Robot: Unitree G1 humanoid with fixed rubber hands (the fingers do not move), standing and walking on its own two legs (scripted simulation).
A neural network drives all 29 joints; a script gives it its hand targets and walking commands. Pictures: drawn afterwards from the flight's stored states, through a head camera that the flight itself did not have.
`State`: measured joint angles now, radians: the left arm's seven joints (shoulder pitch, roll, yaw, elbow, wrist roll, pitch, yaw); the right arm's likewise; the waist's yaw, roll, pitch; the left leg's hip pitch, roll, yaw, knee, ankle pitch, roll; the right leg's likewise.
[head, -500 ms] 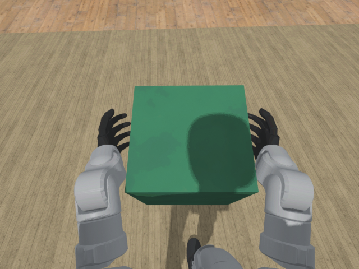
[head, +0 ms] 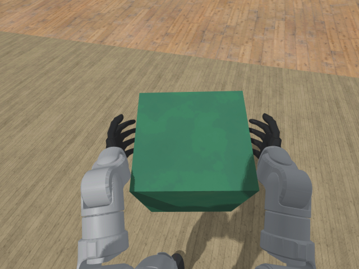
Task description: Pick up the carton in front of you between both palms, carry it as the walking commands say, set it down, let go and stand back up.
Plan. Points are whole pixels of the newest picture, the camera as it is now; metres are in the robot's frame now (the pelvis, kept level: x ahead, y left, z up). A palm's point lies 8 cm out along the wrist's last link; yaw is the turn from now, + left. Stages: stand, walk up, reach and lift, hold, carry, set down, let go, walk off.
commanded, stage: carry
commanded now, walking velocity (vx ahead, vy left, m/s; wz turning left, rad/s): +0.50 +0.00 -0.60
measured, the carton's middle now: (190, 159) +0.34 +0.01 +0.03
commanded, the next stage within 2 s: none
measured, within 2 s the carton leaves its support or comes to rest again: neither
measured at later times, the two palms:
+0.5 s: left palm (171, 64) +0.67 +0.08 +0.07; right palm (273, 75) +0.61 -0.23 +0.07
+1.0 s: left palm (213, 24) +1.00 -0.07 +0.04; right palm (289, 41) +0.86 -0.35 +0.04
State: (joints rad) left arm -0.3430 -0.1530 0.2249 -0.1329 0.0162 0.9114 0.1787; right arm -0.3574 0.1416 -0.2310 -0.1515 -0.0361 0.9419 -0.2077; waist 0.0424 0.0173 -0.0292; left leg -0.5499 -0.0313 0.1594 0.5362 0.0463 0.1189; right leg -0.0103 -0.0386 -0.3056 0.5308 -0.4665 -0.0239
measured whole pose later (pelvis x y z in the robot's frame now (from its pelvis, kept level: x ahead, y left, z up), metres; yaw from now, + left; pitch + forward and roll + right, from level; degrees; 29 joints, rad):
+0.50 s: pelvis +0.32 -0.01 -0.03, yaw -10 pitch +4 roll +0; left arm -0.36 -0.14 0.23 -0.14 0.03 0.92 0.21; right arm -0.35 0.16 -0.23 -0.12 -0.02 0.90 -0.19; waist -0.03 -0.02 -0.03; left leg -0.04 0.00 0.30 0.60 -0.47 0.06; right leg -0.54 0.03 -0.17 0.52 0.08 -0.12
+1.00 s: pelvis +0.64 -0.06 -0.07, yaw -30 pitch +6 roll -1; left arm -0.37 -0.14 0.21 -0.10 0.02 0.91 0.19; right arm -0.34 0.15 -0.24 -0.12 -0.04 0.90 -0.20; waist 0.06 0.01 -0.09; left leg -0.50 0.02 0.02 0.45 0.07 0.00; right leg -0.20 0.16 0.14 0.76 -0.49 -0.11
